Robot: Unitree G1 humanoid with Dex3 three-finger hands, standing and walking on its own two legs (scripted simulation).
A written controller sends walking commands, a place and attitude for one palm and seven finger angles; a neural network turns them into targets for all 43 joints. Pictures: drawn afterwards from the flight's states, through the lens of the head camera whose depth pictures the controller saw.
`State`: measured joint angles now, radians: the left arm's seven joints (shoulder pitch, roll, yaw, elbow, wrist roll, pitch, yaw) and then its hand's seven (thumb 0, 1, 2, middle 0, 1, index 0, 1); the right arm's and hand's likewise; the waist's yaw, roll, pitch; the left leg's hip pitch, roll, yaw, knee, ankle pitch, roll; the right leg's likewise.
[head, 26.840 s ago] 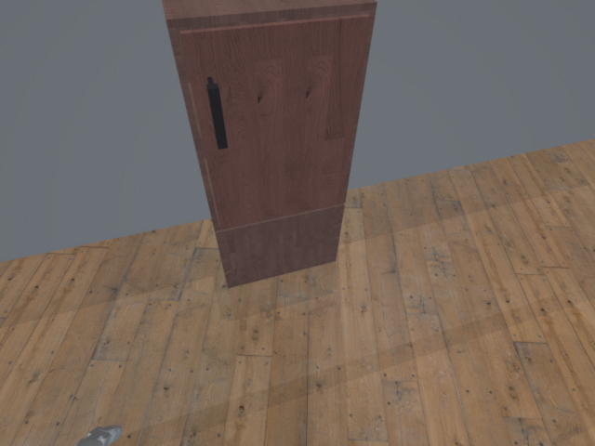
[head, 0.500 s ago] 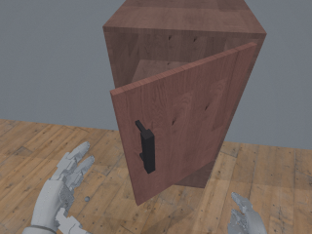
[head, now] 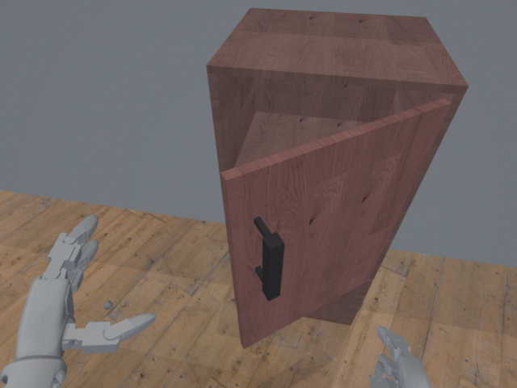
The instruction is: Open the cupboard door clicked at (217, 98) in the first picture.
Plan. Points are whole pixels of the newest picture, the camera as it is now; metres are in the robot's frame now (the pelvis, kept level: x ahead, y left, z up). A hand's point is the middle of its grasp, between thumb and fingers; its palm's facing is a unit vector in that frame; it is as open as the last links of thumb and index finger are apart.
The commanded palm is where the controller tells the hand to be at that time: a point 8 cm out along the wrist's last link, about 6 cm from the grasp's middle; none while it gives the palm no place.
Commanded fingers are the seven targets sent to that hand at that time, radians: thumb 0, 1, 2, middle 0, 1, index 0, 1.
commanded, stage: draw the hand back to the body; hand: left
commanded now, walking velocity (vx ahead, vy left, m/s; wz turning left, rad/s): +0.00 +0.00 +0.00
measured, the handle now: (265, 259) +0.31 +0.03 +0.05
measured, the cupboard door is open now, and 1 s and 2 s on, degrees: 39 39 39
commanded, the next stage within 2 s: step back with the hand held close in 0.74 s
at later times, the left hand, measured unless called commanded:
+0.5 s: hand (67, 255) +0.21 +0.25 +0.18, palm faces +0.43 -0.81 -0.40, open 7.9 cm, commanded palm +0.16 +0.29 +0.19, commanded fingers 0.00 0.90 0.90 -0.20 -0.30 -0.20 -0.30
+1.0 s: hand (79, 261) +0.21 +0.23 +0.17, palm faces +0.41 -0.80 -0.44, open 7.4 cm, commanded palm +0.15 +0.27 +0.20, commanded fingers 0.00 0.90 0.90 -0.20 -0.30 -0.20 -0.30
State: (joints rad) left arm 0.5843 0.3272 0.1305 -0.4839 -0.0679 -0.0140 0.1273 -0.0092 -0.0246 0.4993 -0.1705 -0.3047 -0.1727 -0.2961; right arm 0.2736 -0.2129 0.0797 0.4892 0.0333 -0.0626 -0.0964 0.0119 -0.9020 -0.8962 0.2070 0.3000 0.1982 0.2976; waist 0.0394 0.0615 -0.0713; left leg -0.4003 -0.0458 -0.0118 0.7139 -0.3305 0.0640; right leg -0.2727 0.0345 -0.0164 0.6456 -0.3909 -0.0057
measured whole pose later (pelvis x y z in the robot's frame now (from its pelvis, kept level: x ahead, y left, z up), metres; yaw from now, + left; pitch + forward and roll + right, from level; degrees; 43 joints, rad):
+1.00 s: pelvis +0.01 -0.03 +0.02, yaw -1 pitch -2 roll -1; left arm 0.49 0.37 0.36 -0.38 -0.07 -0.10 0.10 0.01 0.89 0.89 -0.21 -0.31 -0.21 -0.30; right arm 0.18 -0.24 0.02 0.60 0.02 -0.02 -0.07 0.01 -0.90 -0.90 0.21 0.30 0.20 0.30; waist 0.03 0.07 0.01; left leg -0.21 -0.01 -0.02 0.49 -0.24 0.02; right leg -0.08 0.07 -0.01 0.38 -0.27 -0.04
